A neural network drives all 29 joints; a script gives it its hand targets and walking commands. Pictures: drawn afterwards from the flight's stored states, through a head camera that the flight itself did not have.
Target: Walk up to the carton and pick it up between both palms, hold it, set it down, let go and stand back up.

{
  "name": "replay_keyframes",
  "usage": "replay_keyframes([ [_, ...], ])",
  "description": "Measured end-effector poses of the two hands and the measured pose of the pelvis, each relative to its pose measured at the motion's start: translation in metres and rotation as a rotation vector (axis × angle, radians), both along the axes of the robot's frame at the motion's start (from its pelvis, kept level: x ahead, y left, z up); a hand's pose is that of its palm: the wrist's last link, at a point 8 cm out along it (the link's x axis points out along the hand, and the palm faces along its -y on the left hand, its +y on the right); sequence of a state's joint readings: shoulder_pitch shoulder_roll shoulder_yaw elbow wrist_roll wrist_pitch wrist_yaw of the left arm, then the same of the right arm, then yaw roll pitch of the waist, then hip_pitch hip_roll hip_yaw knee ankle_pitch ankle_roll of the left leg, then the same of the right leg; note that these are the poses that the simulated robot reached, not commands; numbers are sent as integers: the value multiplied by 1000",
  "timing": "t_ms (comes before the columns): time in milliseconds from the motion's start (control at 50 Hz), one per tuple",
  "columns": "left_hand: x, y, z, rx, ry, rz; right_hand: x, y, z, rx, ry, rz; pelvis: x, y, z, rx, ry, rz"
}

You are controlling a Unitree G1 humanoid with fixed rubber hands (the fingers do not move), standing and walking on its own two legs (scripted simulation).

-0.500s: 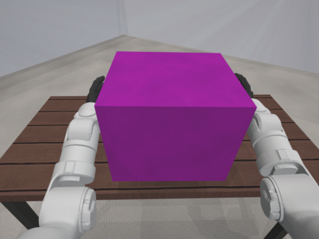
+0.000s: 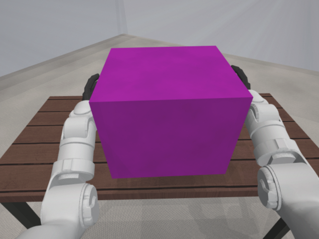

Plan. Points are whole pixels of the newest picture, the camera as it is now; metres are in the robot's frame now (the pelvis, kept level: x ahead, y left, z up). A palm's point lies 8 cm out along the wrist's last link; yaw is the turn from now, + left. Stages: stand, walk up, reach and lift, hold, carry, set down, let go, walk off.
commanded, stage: reach and lift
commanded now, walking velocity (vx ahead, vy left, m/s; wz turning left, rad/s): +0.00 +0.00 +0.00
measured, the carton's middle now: (166, 109) +0.38 +0.02 +0.18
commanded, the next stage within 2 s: hold in 0.14 s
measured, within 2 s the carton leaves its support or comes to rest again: neither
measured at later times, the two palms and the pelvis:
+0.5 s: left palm (83, 100) +0.34 +0.21 +0.23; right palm (246, 92) +0.36 -0.17 +0.24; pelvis +0.00 +0.00 +0.00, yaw +0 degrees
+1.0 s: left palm (85, 94) +0.36 +0.21 +0.24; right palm (247, 80) +0.38 -0.17 +0.26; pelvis +0.00 +0.00 +0.00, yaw +0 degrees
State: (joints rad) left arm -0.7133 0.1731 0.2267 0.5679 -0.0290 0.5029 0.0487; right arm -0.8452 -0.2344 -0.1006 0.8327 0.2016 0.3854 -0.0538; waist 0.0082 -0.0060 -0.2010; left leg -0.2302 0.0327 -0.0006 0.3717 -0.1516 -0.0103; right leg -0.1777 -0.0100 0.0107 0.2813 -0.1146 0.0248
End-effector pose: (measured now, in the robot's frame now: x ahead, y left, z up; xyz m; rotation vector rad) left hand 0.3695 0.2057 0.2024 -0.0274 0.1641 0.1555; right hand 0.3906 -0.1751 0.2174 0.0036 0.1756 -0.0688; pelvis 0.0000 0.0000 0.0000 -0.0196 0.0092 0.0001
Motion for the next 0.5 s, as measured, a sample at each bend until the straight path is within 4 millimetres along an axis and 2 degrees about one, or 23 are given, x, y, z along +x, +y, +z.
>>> replay_keyframes([
  [100,12,-3,-4,0,17,-4,11,-3,-5,2,18,-5,9,-1,0,0,12,0],
  [180,13,-2,7,7,-13,4,13,-1,-2,32,-10,-4,15,-1,1,0,12,0],
  [280,4,0,25,14,-58,11,6,1,15,40,-56,-6,17,-1,1,0,-13,0],
  [500,-29,3,29,35,-17,-8,-27,3,24,33,-18,-8,-3,1,0,-3,-63,1],
])
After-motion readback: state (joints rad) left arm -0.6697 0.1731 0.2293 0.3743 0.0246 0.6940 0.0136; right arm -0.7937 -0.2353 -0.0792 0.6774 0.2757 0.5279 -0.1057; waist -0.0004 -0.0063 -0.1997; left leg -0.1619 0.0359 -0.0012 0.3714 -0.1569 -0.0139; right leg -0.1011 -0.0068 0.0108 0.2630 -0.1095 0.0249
